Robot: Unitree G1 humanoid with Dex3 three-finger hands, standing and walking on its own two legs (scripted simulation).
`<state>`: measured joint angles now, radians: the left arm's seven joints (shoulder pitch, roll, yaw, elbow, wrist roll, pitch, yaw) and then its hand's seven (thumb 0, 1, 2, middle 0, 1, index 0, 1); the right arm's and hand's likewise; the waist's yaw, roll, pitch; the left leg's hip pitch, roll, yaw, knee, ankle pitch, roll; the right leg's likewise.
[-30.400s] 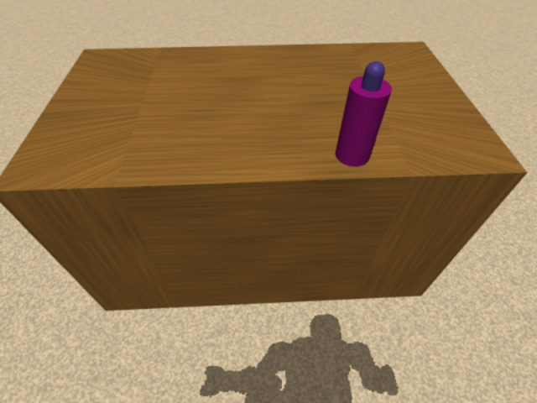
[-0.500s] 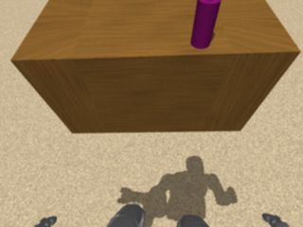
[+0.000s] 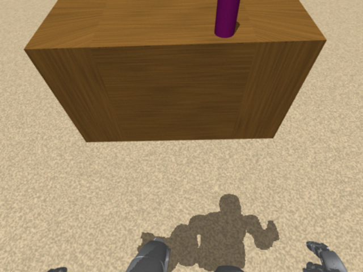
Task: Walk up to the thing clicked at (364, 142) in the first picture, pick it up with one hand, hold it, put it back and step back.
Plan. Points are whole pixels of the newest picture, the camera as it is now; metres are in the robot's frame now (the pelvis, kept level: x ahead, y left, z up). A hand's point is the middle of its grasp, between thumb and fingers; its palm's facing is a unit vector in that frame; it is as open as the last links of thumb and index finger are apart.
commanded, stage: step back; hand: right
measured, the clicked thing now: (228, 2) +1.01 -0.14 +0.07
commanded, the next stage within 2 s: stand in 1.08 s
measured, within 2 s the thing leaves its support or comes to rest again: neither
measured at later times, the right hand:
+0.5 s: hand out of the picture +0.03 -0.24 -0.14, palm faces -0.09 +0.94 -0.34, open 7.4 cm
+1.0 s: hand out of the picture +0.10 -0.20 -0.13, palm faces -0.10 +0.94 -0.33, open 7.4 cm
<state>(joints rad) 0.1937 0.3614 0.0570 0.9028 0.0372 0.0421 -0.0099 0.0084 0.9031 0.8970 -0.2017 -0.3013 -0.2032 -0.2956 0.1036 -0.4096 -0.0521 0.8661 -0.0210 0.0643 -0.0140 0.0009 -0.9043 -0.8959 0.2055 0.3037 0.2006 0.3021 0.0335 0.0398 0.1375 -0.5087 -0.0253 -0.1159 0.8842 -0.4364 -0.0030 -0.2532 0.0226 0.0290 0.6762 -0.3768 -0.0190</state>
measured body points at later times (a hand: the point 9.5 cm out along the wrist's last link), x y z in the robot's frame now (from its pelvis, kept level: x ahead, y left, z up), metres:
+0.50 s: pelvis -0.06 +0.00 +0.01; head -0.07 +0.00 +0.46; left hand -0.04 +0.32 -0.11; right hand +0.03 -0.29 -0.12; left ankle -0.05 +0.13 -0.71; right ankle -0.03 -0.11 -0.72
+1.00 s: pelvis -0.02 +0.03 +0.02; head -0.01 +0.04 +0.47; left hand +0.04 +0.35 -0.11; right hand +0.11 -0.25 -0.11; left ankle -0.03 +0.14 -0.72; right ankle -0.03 -0.11 -0.72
